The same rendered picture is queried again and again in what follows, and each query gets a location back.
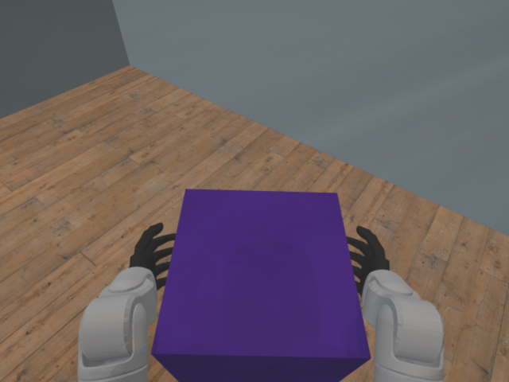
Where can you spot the right robot hand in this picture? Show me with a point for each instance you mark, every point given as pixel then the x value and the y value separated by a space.
pixel 373 260

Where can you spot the robot left forearm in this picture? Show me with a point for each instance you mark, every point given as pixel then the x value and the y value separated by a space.
pixel 113 332

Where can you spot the carton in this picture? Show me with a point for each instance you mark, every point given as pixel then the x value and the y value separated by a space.
pixel 260 288

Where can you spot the robot right forearm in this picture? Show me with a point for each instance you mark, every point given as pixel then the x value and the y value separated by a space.
pixel 409 332

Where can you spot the left robot hand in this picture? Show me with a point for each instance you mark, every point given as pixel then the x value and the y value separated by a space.
pixel 144 255

